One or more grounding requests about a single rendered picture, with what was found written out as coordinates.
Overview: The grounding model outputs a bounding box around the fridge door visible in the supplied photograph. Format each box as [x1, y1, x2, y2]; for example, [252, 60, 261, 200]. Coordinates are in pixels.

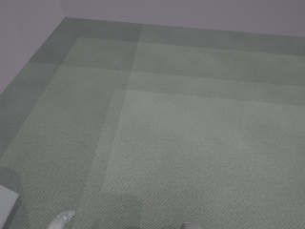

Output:
[0, 187, 16, 226]

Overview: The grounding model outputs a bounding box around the left robot hand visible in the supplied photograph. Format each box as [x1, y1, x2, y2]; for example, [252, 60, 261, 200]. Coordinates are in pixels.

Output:
[48, 210, 75, 229]

